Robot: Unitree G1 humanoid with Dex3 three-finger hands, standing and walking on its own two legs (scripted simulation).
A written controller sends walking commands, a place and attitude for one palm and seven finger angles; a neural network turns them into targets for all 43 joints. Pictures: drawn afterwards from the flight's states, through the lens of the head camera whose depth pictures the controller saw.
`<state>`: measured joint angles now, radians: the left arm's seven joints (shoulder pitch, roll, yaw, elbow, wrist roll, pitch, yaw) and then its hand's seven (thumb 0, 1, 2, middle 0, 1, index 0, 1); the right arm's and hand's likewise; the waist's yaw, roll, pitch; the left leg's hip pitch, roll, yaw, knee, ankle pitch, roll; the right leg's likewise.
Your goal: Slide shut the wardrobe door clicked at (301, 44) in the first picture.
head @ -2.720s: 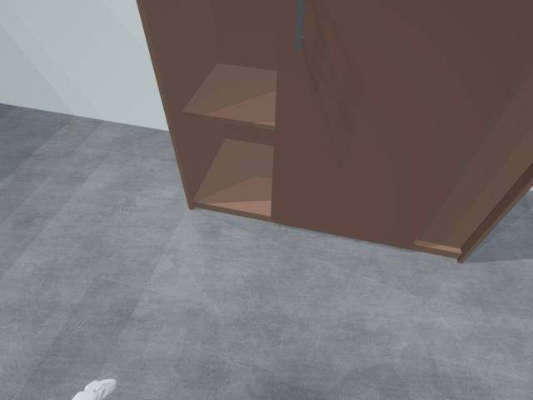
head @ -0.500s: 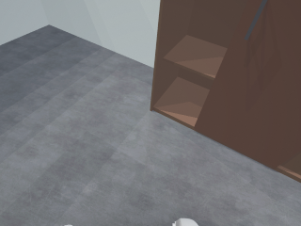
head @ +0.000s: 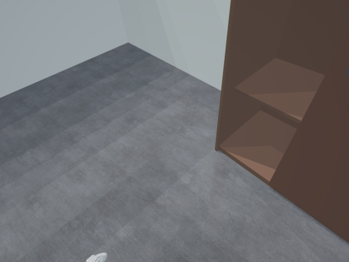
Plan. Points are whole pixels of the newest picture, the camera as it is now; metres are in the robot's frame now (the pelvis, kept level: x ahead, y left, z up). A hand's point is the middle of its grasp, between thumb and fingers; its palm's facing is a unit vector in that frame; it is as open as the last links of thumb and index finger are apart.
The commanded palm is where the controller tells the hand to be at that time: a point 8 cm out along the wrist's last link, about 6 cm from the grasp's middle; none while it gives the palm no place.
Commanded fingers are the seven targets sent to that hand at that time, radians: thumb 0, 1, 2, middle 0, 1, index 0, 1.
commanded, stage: walk to a spot facing it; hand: right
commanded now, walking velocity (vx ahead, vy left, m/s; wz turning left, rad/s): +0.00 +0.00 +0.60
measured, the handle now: out of the picture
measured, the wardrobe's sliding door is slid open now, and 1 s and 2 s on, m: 0.40 0.40 0.40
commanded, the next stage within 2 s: none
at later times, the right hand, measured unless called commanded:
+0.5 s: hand (228, 219) +0.28 -0.14 -0.18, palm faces -0.34 +0.93 -0.14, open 7.4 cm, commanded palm none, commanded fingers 0.00 -0.90 -0.90 0.20 0.30 0.20 0.30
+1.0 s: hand (243, 189) +0.38 -0.20 -0.18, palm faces -0.48 +0.85 -0.24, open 7.4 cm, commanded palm none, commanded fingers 0.00 -0.90 -0.90 0.20 0.30 0.20 0.30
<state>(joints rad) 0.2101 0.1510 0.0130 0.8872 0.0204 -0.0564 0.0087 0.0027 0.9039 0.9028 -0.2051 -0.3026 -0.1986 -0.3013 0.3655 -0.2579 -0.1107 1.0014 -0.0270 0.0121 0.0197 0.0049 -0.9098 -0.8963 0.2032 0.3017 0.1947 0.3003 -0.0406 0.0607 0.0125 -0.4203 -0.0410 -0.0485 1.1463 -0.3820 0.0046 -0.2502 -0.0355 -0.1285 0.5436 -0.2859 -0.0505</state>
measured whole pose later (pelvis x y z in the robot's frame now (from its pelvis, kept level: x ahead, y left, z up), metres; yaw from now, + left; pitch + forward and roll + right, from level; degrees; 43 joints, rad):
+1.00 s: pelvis +0.20 -0.05 -0.01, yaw +37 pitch +0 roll +1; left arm 0.10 0.18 0.02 0.83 0.02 0.00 0.01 0.00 0.91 0.90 -0.20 -0.30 -0.20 -0.30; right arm 0.23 -0.28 -0.12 0.90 -0.02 0.06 0.00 0.00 -0.91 -0.90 0.20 0.30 0.20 0.30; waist -0.06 0.06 0.08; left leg -0.44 -0.04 -0.06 1.07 -0.52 -0.04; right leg -0.34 -0.09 -0.12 0.64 -0.29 0.00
